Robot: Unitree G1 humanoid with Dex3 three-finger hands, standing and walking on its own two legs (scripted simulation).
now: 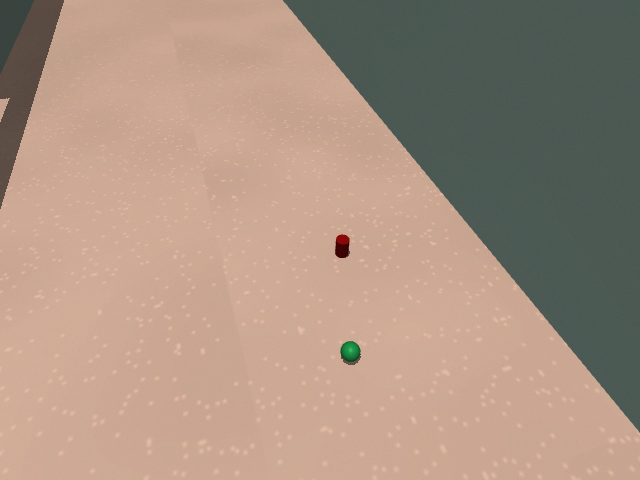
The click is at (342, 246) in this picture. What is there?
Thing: squat round
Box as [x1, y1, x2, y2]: [335, 235, 349, 257]
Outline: 339,235 336,237 335,253 339,257 344,257 347,255 349,239 346,235
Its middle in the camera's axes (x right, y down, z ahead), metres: +0.10 +0.03 +1.62
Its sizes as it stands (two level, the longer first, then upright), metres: 0.055 0.055 0.084
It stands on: the floor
